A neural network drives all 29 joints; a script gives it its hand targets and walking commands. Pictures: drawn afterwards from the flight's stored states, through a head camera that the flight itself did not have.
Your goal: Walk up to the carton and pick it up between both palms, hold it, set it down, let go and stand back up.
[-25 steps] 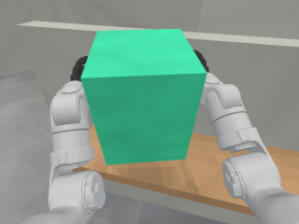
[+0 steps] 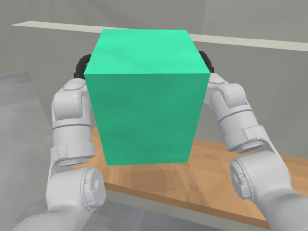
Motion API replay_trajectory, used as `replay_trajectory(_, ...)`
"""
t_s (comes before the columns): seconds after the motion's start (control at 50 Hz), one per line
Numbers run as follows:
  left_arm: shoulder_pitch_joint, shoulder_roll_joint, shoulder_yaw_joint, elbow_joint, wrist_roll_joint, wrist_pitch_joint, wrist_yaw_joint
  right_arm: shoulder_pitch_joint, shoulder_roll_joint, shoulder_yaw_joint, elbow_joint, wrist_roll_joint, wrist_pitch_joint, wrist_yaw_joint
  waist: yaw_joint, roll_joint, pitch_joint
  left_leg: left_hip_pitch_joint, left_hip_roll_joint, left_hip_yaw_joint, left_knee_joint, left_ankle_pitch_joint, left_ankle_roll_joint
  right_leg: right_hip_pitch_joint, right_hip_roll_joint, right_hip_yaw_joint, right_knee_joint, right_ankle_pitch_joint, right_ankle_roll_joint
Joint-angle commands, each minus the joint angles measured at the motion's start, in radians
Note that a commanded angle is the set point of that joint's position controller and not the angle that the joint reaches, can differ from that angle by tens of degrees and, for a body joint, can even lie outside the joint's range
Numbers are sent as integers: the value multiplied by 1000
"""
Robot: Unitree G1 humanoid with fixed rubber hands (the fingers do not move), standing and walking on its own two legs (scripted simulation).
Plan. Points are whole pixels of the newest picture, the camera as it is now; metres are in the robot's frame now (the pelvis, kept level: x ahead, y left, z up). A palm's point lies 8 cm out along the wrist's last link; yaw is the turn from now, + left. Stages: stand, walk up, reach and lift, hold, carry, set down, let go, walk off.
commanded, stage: hold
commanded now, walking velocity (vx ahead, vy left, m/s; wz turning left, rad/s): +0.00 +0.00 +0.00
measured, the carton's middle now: (146, 97) +0.35 -0.01 +0.24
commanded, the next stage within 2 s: none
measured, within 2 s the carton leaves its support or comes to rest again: neither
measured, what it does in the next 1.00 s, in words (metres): stands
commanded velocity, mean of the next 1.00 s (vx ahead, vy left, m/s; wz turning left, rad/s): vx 0.00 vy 0.00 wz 0.00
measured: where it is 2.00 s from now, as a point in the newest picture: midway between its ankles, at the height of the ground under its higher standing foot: outside the picture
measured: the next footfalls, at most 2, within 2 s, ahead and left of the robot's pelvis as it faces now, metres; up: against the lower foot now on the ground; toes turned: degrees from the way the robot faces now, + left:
none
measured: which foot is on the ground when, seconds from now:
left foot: down 0.00-1.00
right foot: down 0.00-1.00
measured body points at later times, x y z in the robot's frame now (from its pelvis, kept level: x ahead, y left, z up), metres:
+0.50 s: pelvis -0.02 +0.00 +0.00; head -0.10 +0.01 +0.44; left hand +0.38 +0.15 +0.31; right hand +0.37 -0.15 +0.30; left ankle -0.02 +0.13 -0.75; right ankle +0.03 -0.09 -0.75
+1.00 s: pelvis -0.01 +0.01 +0.00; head -0.10 +0.01 +0.44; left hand +0.37 +0.14 +0.30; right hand +0.37 -0.16 +0.29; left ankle -0.02 +0.13 -0.75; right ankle +0.03 -0.09 -0.75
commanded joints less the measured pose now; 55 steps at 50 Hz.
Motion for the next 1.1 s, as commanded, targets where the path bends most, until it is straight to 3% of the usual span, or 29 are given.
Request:
replay_trajectory(0.0,-821,-574,-524,-346,-169,-50,-101,-893,712,290,-511,229,-49,155,5,119,-445,-50,-70,23,14,479,-80,389,32,31,111,427,76)
replay_trajectory(0.04,-810,-580,-532,-369,-168,-39,-98,-879,694,266,-544,208,-55,159,4,124,-448,-56,-67,26,7,461,-78,392,34,27,110,390,75)
replay_trajectory(0.08,-862,-568,-530,-335,-178,-49,-84,-945,738,272,-543,200,-56,168,38,108,-429,-99,-71,30,-11,370,-66,334,25,35,112,316,77)
replay_trajectory(0.1,-907,-592,-564,-390,-192,-59,-80,-918,747,251,-488,180,-49,177,11,116,-450,-106,-62,15,-18,333,-65,331,22,38,108,282,73)
replay_trajectory(0.12,-905,-571,-535,-324,-182,-49,-80,-928,740,245,-469,183,-35,184,41,116,-382,-144,-59,17,-42,242,-55,312,24,41,98,198,66)
replay_trajectory(0.18,-918,-558,-489,-250,-176,-68,-71,-957,786,229,-396,144,-40,198,65,45,-381,-200,-60,31,-87,104,-21,285,10,43,87,87,81)
replay_trajectory(0.2,-930,-561,-490,-223,-184,-71,-74,-979,791,227,-397,147,-41,204,62,61,-418,-211,-58,30,-86,82,-20,294,9,45,91,69,73)
replay_trajectory(0.22,-905,-563,-487,-195,-200,-83,-72,-998,814,246,-448,144,-55,201,84,2,-435,-201,-58,35,-84,79,-14,291,5,44,83,76,75)
replay_trajectory(0.3,-907,-514,-361,79,-149,-78,-116,-984,725,88,-180,32,-25,195,18,-29,-248,-286,-56,53,-150,-116,34,227,-1,45,60,-104,79)
replay_trajectory(0.32,-898,-498,-337,93,-130,-75,-128,-971,723,75,-161,20,-24,197,36,-8,-263,-315,-46,55,-166,-149,37,257,5,42,67,-114,77)
replay_trajectory(0.34,-855,-490,-326,111,-137,-78,-135,-953,719,65,-171,18,-24,190,25,-52,-286,-315,-57,72,-160,-115,35,275,-11,46,66,-60,91)
replay_trajectory(0.42,-854,-494,-279,152,-140,-100,-152,-1016,697,90,-237,55,-48,180,44,-73,-368,-264,-67,66,-100,64,21,337,-19,66,68,111,89)
replay_trajectory(0.5,-804,-512,-294,44,-116,-90,-152,-945,677,144,-244,119,-47,166,40,21,-418,-198,-70,58,-65,277,-24,405,7,60,89,306,85)
replay_trajectory(0.54,-842,-559,-387,-78,-180,-99,-151,-909,704,167,-280,164,-46,154,-5,64,-482,-150,-68,40,-30,361,-52,414,6,66,104,397,75)
replay_trajectory(0.56,-852,-548,-396,-66,-172,-90,-147,-917,687,137,-271,155,-43,149,-25,68,-420,-167,-78,34,-33,311,-48,390,8,66,97,367,78)
replay_trajectory(0.58,-840,-555,-392,-100,-174,-93,-139,-974,720,204,-369,194,-53,157,27,78,-485,-143,-75,34,-15,361,-52,409,9,55,103,396,73)
replay_trajectory(0.6,-810,-585,-434,-125,-176,-80,-129,-883,677,166,-315,178,-36,155,-26,92,-432,-118,-69,25,-14,380,-62,374,8,60,96,379,72)
replay_trajectory(0.66,-902,-603,-500,-236,-215,-92,-103,-953,708,196,-399,197,-49,165,-6,134,-485,-106,-64,25,-7,375,-75,352,24,45,103,307,64)
replay_trajectory(0.7,-934,-623,-549,-275,-239,-96,-86,-962,728,188,-430,204,-48,174,-23,146,-477,-134,-69,16,-5,342,-75,344,19,55,116,295,57)
replay_trajectory(0.72,-968,-598,-518,-270,-217,-106,-68,-998,765,239,-420,218,-50,184,33,123,-486,-129,-63,12,-15,334,-66,332,23,50,108,276,60)
replay_trajectory(0.74,-969,-606,-529,-277,-226,-101,-68,-949,744,191,-380,200,-35,182,5,133,-465,-135,-57,10,-23,299,-67,323,21,54,107,254,66)
replay_trajectory(0.86,-936,-539,-415,-99,-176,-91,-67,-962,773,200,-253,160,-15,207,80,25,-359,-228,-49,29,-83,84,-5,273,1,62,91,69,72)
replay_trajectory(0.88,-969,-517,-401,-74,-184,-94,-70,-954,769,178,-210,135,-11,206,58,-9,-353,-229,-57,31,-98,52,1,251,1,57,79,48,81)
replay_trajectory(0.92,-944,-557,-403,-21,-185,-98,-79,-1031,767,171,-300,135,-34,208,77,-18,-411,-234,-56,36,-90,83,7,284,15,61,82,86,78)
replay_trajectory(0.98,-881,-537,-337,74,-159,-90,-90,-1008,719,134,-229,113,-28,196,58,-50,-369,-205,-53,36,-90,101,4,271,15,58,61,103,77)
replay_trajectory(1.02,-853,-574,-358,32,-180,-97,-99,-978,717,141,-248,122,-32,192,37,-58,-406,-177,-53,40,-72,206,-7,309,19,67,78,206,67)
replay_trajectory(1.04,-857,-517,-309,103,-151,-84,-109,-977,702,127,-196,121,-17,184,33,-66,-348,-201,-54,31,-79,152,2,295,17,65,58,182,80)
replay_trajectory(1.06,-869,-523,-319,61,-160,-100,-117,-984,724,139,-249,122,-29,181,46,-71,-391,-194,-62,42,-73,172,1,324,15,76,73,201,88)
replay_trajectory(1.08,-841,-521,-335,50,-172,-95,-113,-973,725,157,-278,138,-28,173,26,-55,-422,-184,-67,37,-66,200,-5,345,7,70,73,258,88)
